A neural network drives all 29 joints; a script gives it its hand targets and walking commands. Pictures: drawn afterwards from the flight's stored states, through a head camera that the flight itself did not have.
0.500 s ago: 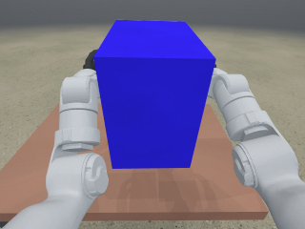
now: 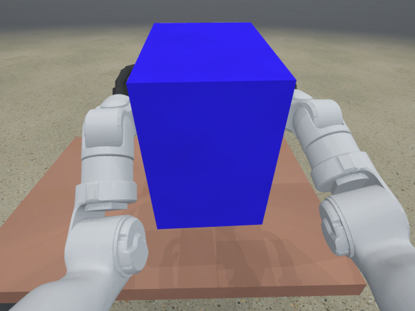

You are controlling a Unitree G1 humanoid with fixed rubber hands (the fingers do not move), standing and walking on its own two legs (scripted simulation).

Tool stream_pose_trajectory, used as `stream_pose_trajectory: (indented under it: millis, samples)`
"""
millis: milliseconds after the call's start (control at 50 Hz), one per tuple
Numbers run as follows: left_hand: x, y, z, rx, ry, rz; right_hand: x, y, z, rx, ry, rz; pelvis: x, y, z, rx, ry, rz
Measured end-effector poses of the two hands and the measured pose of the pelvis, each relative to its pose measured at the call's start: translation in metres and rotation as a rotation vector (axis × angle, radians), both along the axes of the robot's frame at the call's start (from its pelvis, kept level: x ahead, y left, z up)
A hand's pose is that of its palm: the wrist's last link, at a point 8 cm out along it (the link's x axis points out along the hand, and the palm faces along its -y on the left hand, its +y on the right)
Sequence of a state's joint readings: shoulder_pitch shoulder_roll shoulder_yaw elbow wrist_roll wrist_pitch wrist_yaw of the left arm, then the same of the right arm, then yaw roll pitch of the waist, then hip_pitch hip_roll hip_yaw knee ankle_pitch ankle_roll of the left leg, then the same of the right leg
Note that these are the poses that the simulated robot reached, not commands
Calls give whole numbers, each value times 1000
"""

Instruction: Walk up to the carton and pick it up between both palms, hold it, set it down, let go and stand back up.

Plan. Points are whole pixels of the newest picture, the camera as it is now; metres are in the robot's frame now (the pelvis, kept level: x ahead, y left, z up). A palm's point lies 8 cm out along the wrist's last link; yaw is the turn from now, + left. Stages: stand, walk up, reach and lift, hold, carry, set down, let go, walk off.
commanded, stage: hold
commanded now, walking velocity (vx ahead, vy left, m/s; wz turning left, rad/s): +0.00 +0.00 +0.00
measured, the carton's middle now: (206, 120) +0.39 +0.00 +0.26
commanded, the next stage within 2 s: none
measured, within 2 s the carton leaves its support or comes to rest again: neither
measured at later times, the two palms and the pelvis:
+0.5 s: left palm (124, 110) +0.36 +0.14 +0.30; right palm (288, 103) +0.37 -0.15 +0.31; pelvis +0.00 +0.00 +0.00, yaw +1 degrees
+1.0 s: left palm (119, 105) +0.36 +0.15 +0.31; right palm (284, 99) +0.37 -0.14 +0.31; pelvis +0.00 -0.01 +0.00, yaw +1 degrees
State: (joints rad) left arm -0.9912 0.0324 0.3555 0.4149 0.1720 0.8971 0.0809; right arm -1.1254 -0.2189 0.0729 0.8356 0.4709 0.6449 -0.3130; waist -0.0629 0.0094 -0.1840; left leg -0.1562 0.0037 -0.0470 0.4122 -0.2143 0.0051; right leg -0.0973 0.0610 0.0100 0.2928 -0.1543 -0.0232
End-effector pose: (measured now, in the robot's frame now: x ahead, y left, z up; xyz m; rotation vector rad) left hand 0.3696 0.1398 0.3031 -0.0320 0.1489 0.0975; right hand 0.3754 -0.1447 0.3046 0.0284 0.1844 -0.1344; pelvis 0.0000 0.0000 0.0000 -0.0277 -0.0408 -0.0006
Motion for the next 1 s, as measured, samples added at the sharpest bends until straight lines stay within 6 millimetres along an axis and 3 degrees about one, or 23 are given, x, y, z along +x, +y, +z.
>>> stream_pose_trajectory:
  millis: [260,640,1000]
  samples:
    - [-3,1,-10,-22,22,4,-2,1,-1,-9,23,-1,5,-4,0,1,-17,7]
    - [-13,-6,1,-1,15,8,-13,-5,2,11,18,0,-2,-5,0,7,-26,1]
    - [-9,6,6,-11,1,3,-9,6,8,-19,9,9,2,-9,0,3,-17,17]
